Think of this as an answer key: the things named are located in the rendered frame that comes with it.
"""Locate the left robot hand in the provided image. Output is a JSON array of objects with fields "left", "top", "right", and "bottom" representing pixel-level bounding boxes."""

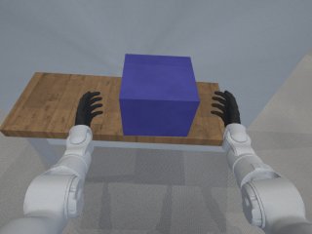
[{"left": 74, "top": 91, "right": 103, "bottom": 127}]

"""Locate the right robot forearm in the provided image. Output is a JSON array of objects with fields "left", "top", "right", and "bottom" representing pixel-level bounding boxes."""
[{"left": 221, "top": 123, "right": 306, "bottom": 216}]

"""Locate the table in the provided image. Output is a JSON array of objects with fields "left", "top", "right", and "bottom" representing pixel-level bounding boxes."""
[{"left": 0, "top": 72, "right": 225, "bottom": 166}]

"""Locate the right robot upper arm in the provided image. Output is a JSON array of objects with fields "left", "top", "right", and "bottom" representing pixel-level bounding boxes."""
[{"left": 241, "top": 176, "right": 312, "bottom": 234}]

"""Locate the left robot forearm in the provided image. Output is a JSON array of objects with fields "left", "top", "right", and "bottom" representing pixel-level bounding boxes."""
[{"left": 23, "top": 125, "right": 95, "bottom": 214}]

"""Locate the carton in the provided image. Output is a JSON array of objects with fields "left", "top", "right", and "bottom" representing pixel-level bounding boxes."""
[{"left": 119, "top": 54, "right": 200, "bottom": 137}]

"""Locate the left robot upper arm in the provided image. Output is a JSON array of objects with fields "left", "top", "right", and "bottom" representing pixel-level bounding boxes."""
[{"left": 0, "top": 175, "right": 84, "bottom": 234}]

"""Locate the right robot hand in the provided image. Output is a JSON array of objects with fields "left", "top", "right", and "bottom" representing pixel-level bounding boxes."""
[{"left": 211, "top": 90, "right": 241, "bottom": 128}]

